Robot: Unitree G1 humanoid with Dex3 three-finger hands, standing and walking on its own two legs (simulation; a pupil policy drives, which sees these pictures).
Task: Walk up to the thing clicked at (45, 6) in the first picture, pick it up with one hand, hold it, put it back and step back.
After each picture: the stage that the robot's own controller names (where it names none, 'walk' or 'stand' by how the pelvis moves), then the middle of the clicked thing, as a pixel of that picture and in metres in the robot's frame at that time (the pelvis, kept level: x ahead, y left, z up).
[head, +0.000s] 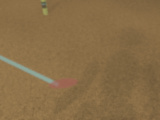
stand; (44, 5) +2.05 +0.55 -0.65
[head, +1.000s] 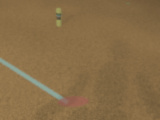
walk; (58, 17) +1.96 +0.25 -0.63
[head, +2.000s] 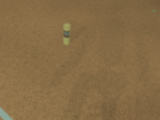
walk; (66, 34) +1.34 +0.12 -0.64
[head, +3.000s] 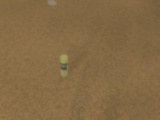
walk; (64, 66) +0.91 +0.15 -0.65
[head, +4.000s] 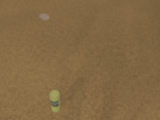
walk; (55, 101) +0.57 +0.16 -0.64
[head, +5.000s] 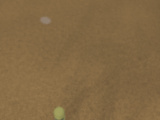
stand; (60, 118) +0.43 +0.13 -0.64
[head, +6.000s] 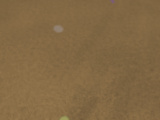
stand; out of the picture +0.40 +0.14 -0.66
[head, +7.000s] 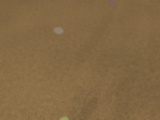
stand; out of the picture +0.41 +0.14 -0.66
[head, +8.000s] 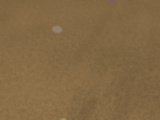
stand; out of the picture +0.39 +0.15 -0.66
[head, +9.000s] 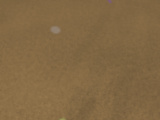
stand; out of the picture +0.39 +0.15 -0.66
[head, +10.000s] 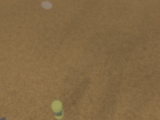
go down; (58, 110) +0.41 +0.15 -0.63
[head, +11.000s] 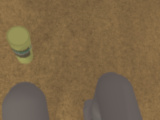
go down; (22, 48) +0.47 +0.18 -0.23
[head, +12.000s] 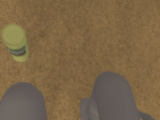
close in; (17, 46) +0.47 +0.18 -0.24
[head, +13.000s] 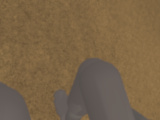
close in; out of the picture +0.46 +0.23 -0.17
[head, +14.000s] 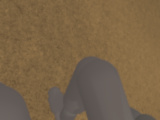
lift; out of the picture +0.45 +0.24 -0.17
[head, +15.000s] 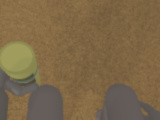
lift; (25, 72) +0.34 +0.19 -0.02
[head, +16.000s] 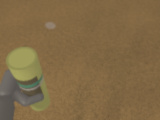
hold; (33, 84) +0.31 +0.16 +0.08
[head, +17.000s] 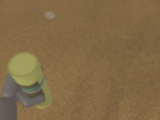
hold; (35, 85) +0.31 +0.16 +0.05
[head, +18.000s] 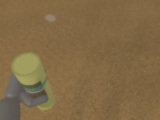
crouch; (38, 86) +0.31 +0.16 +0.05
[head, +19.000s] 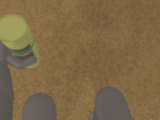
crouch; (24, 47) +0.44 +0.16 -0.03
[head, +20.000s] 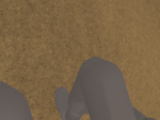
lower; out of the picture +0.44 +0.24 -0.17
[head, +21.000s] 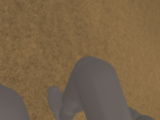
lower; out of the picture +0.45 +0.25 -0.18
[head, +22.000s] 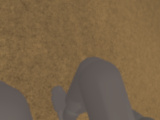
lower; out of the picture +0.45 +0.25 -0.17
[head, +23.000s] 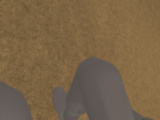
lower; out of the picture +0.45 +0.25 -0.17
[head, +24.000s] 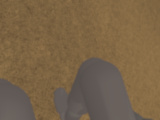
loosen; out of the picture +0.44 +0.22 -0.16
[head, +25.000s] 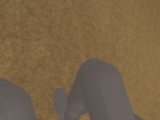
withdraw; out of the picture +0.46 +0.22 -0.18
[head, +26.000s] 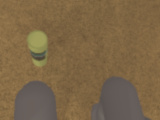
walk; (38, 51) +0.47 +0.17 -0.24
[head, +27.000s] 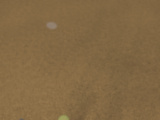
stand; out of the picture +0.40 +0.12 -0.59
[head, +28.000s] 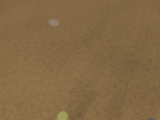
stand; out of the picture +0.41 +0.13 -0.60
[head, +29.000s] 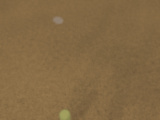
stand; out of the picture +0.41 +0.12 -0.61
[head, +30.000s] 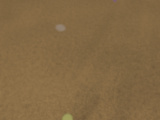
walk; out of the picture +0.42 +0.12 -0.65
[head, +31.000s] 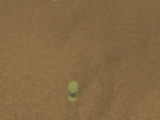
walk; (73, 92) +0.52 +0.06 -0.63
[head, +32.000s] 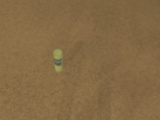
walk; (58, 61) +0.80 +0.18 -0.63
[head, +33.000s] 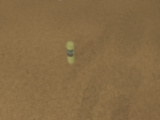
stand; (70, 52) +1.08 +0.16 -0.64
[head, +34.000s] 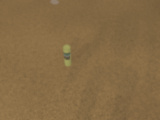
stand; (67, 56) +1.08 +0.17 -0.66
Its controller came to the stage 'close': yes
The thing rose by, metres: 0.69
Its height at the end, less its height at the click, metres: +0.00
